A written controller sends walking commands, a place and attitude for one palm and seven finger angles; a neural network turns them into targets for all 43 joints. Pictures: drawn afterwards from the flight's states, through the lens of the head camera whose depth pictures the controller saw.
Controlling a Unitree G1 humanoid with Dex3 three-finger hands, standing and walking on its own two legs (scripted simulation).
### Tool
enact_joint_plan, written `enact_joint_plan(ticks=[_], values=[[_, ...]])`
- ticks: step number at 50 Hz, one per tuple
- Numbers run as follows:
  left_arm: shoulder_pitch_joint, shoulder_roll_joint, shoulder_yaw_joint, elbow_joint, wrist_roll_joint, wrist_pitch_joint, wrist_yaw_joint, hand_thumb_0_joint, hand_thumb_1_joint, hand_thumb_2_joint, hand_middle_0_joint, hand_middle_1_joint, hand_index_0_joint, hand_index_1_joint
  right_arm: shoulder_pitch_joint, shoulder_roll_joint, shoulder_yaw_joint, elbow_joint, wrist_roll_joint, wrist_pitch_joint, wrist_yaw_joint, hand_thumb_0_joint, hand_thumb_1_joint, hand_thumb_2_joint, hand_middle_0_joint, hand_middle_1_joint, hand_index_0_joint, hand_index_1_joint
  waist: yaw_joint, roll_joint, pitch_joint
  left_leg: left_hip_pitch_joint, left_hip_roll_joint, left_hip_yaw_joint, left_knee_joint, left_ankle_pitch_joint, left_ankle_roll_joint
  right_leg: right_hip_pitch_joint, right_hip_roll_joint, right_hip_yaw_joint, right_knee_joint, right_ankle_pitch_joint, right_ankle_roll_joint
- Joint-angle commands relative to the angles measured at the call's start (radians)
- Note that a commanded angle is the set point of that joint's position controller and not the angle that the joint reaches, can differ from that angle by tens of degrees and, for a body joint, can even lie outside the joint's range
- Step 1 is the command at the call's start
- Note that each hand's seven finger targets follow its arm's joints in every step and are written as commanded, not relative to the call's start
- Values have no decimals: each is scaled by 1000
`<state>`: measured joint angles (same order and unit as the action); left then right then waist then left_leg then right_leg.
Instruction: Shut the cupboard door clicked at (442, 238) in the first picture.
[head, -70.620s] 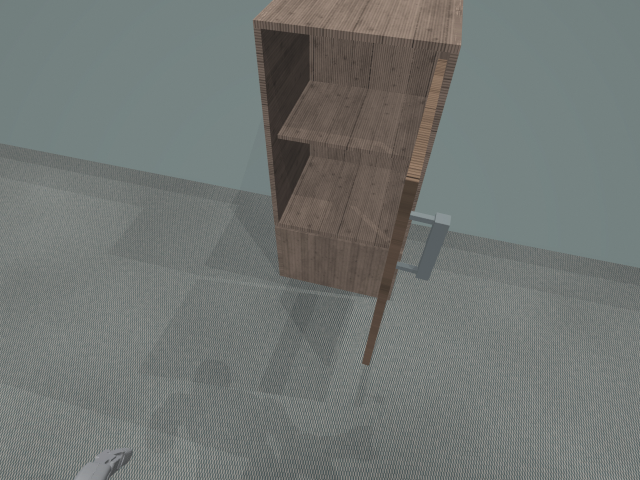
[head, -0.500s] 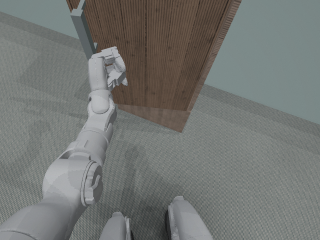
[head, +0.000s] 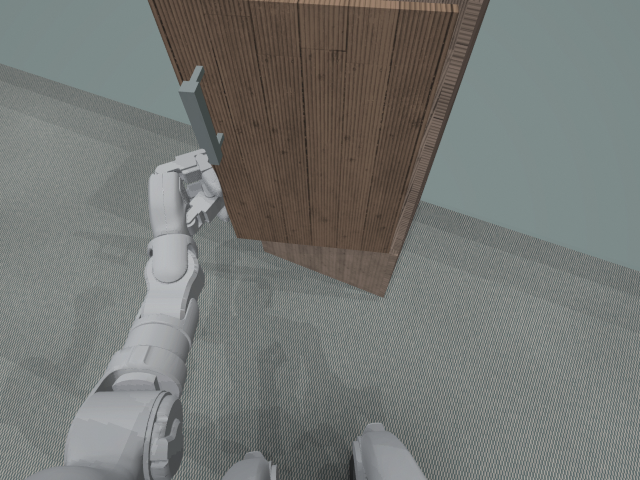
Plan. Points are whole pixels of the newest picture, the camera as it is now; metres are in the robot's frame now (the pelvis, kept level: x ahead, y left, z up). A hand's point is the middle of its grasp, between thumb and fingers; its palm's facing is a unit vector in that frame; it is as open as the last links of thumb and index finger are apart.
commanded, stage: draw the hand back to the body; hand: left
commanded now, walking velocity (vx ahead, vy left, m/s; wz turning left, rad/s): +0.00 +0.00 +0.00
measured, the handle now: (206, 117) +0.64 +0.14 +0.03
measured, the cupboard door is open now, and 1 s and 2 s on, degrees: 17 17 17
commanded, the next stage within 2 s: step back with the hand held close in 1.34 s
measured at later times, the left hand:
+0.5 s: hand (81, 277) +0.31 +0.20 +0.15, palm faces +0.18 -0.96 -0.23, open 3.2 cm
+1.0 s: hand out of the picture +0.22 +0.30 +0.23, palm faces +0.51 -0.74 -0.44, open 6.4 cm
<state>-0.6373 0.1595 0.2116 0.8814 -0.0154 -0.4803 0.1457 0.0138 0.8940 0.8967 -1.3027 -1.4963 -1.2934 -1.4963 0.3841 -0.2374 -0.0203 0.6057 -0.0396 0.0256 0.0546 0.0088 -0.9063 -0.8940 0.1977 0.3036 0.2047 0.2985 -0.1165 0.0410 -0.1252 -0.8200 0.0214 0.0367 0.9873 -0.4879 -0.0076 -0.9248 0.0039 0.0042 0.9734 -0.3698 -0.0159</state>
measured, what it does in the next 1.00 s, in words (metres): rises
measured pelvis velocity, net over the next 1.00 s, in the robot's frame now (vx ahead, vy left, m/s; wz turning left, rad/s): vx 0.04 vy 0.02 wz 0.04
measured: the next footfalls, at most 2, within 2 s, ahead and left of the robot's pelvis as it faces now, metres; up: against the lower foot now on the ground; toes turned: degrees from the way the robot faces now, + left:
none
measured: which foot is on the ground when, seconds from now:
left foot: down 0.00-1.00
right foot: down 0.00-1.00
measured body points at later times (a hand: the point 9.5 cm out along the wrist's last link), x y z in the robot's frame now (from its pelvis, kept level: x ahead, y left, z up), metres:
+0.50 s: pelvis +0.02 +0.01 +0.06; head +0.02 +0.00 +0.51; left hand +0.30 +0.25 +0.16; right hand +0.22 -0.20 -0.02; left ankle -0.01 +0.13 -0.67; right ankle +0.05 -0.11 -0.67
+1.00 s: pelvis +0.04 +0.02 +0.07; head +0.02 +0.00 +0.52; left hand +0.18 +0.34 +0.26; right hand +0.23 -0.18 -0.02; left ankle -0.01 +0.13 -0.67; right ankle +0.05 -0.11 -0.67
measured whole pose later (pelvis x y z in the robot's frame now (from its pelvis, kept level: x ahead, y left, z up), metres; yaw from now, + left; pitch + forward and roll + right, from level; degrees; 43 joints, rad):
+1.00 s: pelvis +0.04 +0.02 +0.07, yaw +2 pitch -3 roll -1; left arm 0.46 0.36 0.37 -0.38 -0.05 -0.08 0.11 0.01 0.89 0.90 -0.39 -0.49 -0.38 -0.49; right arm 0.22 -0.22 0.02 0.62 0.00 -0.09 -0.06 0.02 -0.90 -0.89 0.20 0.30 0.21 0.30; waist 0.07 0.08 -0.01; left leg -0.06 -0.01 0.00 0.42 -0.31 0.02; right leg -0.14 -0.02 -0.04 0.40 -0.21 0.02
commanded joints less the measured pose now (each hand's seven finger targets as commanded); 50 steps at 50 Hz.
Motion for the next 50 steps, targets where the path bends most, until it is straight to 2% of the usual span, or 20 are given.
enact_joint_plan(ticks=[1,3,4,6,8,9,13,14,17,19,21,24,29,32,34,37,39,43,48,50], values=[[-244,82,-62,-483,-94,-10,-59,0,900,900,-1300,-1500,-1300,-1500,25,-133,-53,-144,39,-48,-40,0,-900,-900,200,300,200,300,26,-103,-476,200,-43,15,-191,283,29,606,21,-3,-208,393,8],[-211,71,-90,-560,-121,7,-85,0,900,900,-1300,-1500,-1300,-1500,0,-131,-48,-139,50,-63,-56,0,-900,-900,200,300,200,300,23,-126,-406,225,-41,8,-225,246,31,605,19,-6,-248,332,13],[-195,60,-118,-586,-125,13,-96,0,900,900,-1300,-1500,-1300,-1500,-20,-129,-43,-139,55,-70,-68,0,-900,-900,200,300,200,300,15,-95,-344,246,-38,6,-239,227,32,574,18,-9,-267,292,12],[-136,51,-144,-548,-113,32,-113,0,900,900,-1300,-1500,-1300,-1500,-44,-127,-36,-119,59,-84,-75,0,-900,-900,200,300,200,300,20,-72,-227,262,-33,-7,-275,177,28,517,15,-20,-292,207,11],[-58,69,-141,-534,-102,60,-129,0,900,900,-1300,-1500,-1300,-1500,-67,-128,-29,-122,64,-93,-77,0,-900,-900,200,300,200,300,41,-35,-167,282,-33,-15,-304,136,24,493,12,-25,-313,128,4],[-23,84,-131,-556,-102,76,-136,0,900,900,-1273,-1470,-1273,-1470,-81,-128,-27,-134,68,-97,-80,0,-900,-900,200,300,200,300,60,29,-162,304,-38,-8,-316,142,24,504,10,-22,-321,125,-2],[150,123,-77,-648,-143,148,-167,0,900,900,-1163,-1350,-1163,-1350,-146,-118,-12,-181,80,-107,-86,0,-900,-900,200,300,200,300,120,-37,-185,343,-36,-10,-362,198,18,613,1,-28,-336,175,-5],[203,210,-105,-719,-61,170,-127,0,900,900,-1135,-1320,-1135,-1320,-164,-104,-26,-189,84,-71,-104,0,-900,-900,200,300,200,300,106,-83,-215,396,-34,0,-405,236,24,690,-18,11,-376,191,-5],[296,214,-89,-883,-55,227,-88,0,900,900,-1053,-1230,-1053,-1230,-228,-86,-8,-222,83,-53,-127,0,-900,-900,200,300,200,300,122,-69,-160,428,-28,-2,-450,266,26,748,-27,4,-416,221,2],[318,241,-66,-938,-51,259,-72,0,900,900,-997,-1170,-997,-1170,-252,-84,-1,-219,83,-48,-142,0,-900,-900,200,300,200,300,121,-73,-107,467,-23,-5,-479,286,30,759,-22,-3,-454,230,0],[329,223,-84,-1003,-40,282,-64,0,900,900,-943,-1110,-943,-1110,-266,-76,10,-217,78,-57,-151,0,-900,-900,200,300,200,300,115,-37,-74,523,-19,-8,-510,317,28,758,-17,-17,-475,257,0],[400,220,-85,-1071,-34,311,-56,0,900,900,-860,-1020,-860,-1020,-272,-76,18,-205,72,-76,-155,0,-900,-900,200,300,200,300,120,16,-51,590,-17,-12,-545,367,25,785,-10,-29,-513,291,-4],[617,214,-63,-1151,-37,346,-53,0,900,900,-723,-870,-723,-870,-275,-78,28,-193,60,-104,-148,0,-900,-900,200,300,200,300,140,8,-16,645,-10,-21,-596,458,15,844,-8,-50,-548,351,-2],[684,255,-3,-1262,-35,346,-47,0,900,900,-640,-780,-640,-780,-287,-74,29,-191,53,-114,-143,0,-900,-900,200,300,200,300,150,-4,-39,669,-5,-22,-611,527,11,890,-8,-54,-554,400,-1],[767,297,60,-1273,-39,353,-44,0,900,900,-585,-720,-585,-720,-289,-77,28,-184,48,-118,-142,0,-900,-900,200,300,200,300,164,-13,-23,662,-5,-23,-617,557,9,912,-10,-56,-562,419,1],[795,314,106,-1357,-38,348,-39,0,900,900,-502,-630,-502,-630,-299,-67,28,-179,45,-127,-140,0,-900,-900,200,300,200,300,168,11,-15,672,-4,-21,-620,572,4,914,-10,-57,-569,421,4],[843,354,159,-1377,-37,350,-32,0,900,900,-447,-570,-447,-570,-303,-71,24,-171,43,-136,-139,0,-900,-900,200,300,200,300,175,29,0,666,-7,-18,-623,569,4,921,-10,-53,-580,417,4],[917,358,201,-1460,-37,340,-24,0,900,900,-337,-450,-337,-450,-295,-68,18,-162,42,-158,-134,0,-900,-900,200,300,200,300,177,75,-1,678,-5,-19,-621,614,-6,923,-11,-59,-577,423,6],[1020,401,293,-1489,-42,334,-17,0,900,900,-200,-300,-200,-300,-285,-75,4,-148,43,-177,-131,0,-900,-900,200,300,200,300,184,42,23,673,4,-21,-622,628,-10,907,-7,-63,-579,412,11],[1007,337,229,-1446,-39,336,-23,0,900,900,-200,-300,-200,-300,-281,-80,4,-138,45,-184,-130,0,-900,-900,200,300,200,300,167,21,84,662,4,-18,-637,565,-8,866,-9,-64,-593,362,13]])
